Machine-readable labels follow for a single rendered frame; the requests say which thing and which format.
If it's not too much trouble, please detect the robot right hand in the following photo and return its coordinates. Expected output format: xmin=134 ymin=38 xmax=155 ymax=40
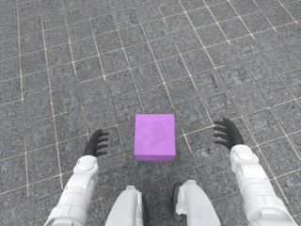
xmin=213 ymin=118 xmax=245 ymax=151

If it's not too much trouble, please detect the carton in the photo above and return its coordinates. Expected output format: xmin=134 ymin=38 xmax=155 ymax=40
xmin=134 ymin=114 xmax=176 ymax=161

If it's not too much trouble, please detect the left robot forearm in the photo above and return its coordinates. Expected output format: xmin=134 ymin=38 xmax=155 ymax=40
xmin=44 ymin=155 xmax=99 ymax=226

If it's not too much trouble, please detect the robot left hand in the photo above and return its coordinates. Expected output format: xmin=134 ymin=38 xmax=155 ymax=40
xmin=83 ymin=129 xmax=109 ymax=157

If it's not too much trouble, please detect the left robot thigh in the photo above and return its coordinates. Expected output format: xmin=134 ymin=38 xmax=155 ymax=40
xmin=104 ymin=189 xmax=142 ymax=226

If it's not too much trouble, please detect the right robot shin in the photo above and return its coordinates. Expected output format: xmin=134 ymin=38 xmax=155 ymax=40
xmin=176 ymin=180 xmax=197 ymax=215

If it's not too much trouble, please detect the right robot forearm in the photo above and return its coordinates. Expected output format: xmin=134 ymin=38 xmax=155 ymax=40
xmin=230 ymin=144 xmax=298 ymax=226

